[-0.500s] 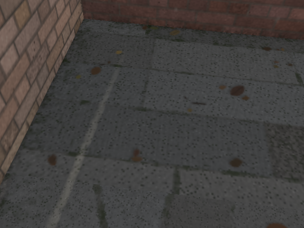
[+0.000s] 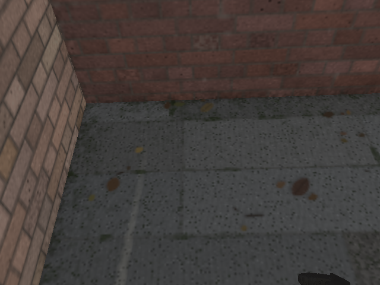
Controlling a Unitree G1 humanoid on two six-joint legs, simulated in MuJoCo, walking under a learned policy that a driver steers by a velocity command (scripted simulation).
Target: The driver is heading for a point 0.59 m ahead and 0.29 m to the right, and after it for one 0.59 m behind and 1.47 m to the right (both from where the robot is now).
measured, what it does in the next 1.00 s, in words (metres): climbs, turning right: right foot, then left foot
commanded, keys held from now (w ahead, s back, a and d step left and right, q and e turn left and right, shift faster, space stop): w+e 0.78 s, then e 0.22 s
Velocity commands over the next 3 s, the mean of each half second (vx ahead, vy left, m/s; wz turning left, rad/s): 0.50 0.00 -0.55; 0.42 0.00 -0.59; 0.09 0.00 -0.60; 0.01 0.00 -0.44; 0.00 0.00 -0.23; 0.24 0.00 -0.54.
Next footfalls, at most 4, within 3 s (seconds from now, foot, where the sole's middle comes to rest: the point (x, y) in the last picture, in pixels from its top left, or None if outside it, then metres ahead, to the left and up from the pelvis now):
0.40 right None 0.37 -0.13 -0.67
0.92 left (235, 205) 0.74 -0.09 -0.67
1.32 right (297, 249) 0.58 -0.29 -0.67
1.72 left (256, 200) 0.76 -0.17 -0.67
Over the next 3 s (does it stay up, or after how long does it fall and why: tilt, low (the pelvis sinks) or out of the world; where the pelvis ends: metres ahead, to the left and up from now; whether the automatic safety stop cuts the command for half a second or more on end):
stays up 0.60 -0.27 0.11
